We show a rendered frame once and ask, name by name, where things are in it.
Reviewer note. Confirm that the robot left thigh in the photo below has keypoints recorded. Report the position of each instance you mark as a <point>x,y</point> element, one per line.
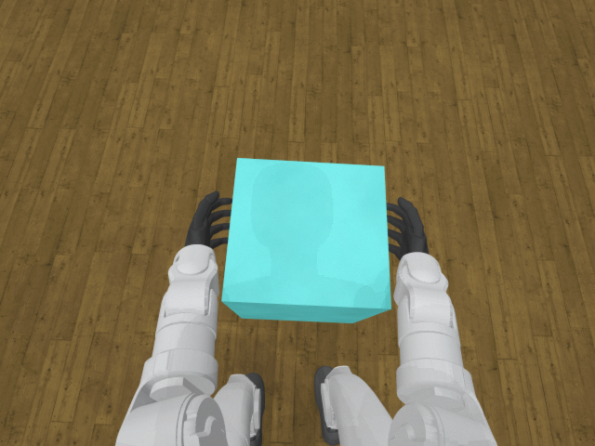
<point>240,406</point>

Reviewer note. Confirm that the robot left upper arm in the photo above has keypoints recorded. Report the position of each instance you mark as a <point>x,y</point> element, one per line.
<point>193,419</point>

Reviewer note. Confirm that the left robot hand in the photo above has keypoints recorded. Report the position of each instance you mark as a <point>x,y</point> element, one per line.
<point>200,230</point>

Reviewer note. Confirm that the robot right upper arm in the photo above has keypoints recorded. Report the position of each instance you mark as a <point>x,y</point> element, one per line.
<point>420,423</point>

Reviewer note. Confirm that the robot right forearm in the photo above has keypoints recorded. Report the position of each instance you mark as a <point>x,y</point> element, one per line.
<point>431,362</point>

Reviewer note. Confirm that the right robot foot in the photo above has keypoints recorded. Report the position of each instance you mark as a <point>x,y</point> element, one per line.
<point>330,436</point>

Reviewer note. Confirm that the carton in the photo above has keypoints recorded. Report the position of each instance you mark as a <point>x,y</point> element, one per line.
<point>307,242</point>

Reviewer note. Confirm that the robot left forearm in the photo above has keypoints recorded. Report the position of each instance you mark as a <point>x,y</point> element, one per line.
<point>183,360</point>

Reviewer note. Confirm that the right robot hand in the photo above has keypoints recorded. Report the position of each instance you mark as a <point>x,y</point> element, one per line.
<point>412,237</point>

